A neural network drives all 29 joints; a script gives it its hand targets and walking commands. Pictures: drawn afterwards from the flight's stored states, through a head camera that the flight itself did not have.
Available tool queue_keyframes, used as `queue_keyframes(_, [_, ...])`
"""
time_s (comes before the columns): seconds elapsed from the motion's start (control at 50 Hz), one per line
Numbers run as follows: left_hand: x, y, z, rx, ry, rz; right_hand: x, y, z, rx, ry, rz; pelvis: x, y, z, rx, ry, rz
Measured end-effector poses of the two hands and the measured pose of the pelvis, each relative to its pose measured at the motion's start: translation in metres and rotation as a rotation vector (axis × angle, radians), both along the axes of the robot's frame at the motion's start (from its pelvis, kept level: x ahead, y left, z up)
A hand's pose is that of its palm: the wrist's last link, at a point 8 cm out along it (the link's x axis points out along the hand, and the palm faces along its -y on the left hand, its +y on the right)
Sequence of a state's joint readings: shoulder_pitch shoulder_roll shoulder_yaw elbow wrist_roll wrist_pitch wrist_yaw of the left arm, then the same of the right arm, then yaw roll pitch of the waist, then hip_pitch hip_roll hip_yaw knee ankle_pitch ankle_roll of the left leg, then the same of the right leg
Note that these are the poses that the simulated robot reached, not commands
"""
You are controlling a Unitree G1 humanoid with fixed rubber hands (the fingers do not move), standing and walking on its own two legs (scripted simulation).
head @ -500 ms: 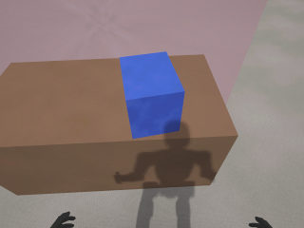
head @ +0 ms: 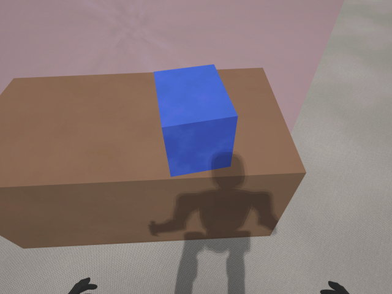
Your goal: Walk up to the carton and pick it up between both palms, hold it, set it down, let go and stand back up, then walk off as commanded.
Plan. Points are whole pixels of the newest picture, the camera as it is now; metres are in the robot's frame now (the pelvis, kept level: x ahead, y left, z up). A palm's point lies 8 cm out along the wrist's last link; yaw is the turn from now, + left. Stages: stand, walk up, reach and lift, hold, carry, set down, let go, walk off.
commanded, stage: stand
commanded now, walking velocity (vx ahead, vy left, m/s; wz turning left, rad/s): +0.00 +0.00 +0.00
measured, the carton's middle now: (192, 119) +0.66 +0.04 -0.08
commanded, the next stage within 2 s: walk up in 1.92 s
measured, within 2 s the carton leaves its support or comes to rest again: neither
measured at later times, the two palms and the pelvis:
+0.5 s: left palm out of the picture +0.10 +0.29 -0.10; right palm out of the picture +0.09 -0.28 -0.11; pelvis +0.00 +0.00 +0.00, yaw +0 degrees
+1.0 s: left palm out of the picture +0.10 +0.29 -0.10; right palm out of the picture +0.08 -0.28 -0.11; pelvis -0.01 +0.00 +0.00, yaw +0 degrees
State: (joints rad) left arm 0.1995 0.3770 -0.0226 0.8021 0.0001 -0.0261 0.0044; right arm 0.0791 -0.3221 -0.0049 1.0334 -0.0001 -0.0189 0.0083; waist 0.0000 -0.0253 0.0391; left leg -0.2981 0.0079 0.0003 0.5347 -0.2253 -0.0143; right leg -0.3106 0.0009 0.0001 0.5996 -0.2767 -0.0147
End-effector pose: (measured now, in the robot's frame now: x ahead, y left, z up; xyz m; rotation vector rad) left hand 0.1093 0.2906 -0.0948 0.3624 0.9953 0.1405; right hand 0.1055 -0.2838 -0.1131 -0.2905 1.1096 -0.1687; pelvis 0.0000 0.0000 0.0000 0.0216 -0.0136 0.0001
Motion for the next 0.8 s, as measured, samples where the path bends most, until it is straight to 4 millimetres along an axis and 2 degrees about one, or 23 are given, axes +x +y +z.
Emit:
queue_keyframes(0.22, [-0.007, 0.001, -0.002, -0.001, 0.016, 0.005, -0.011, 0.000, -0.002, 0.002, 0.028, -0.002, -0.003, 0.000, 0.001, 0.000, 0.000, 0.000])
queue_keyframes(0.58, [-0.011, 0.000, -0.003, -0.006, 0.029, 0.001, -0.014, -0.001, -0.001, -0.001, 0.036, -0.006, -0.004, 0.000, 0.002, 0.000, 0.004, 0.000])
queue_keyframes(0.8, [-0.014, 0.000, -0.003, -0.007, 0.031, 0.002, -0.024, -0.001, -0.002, 0.001, 0.056, -0.011, -0.007, 0.000, 0.002, 0.000, 0.003, 0.000])
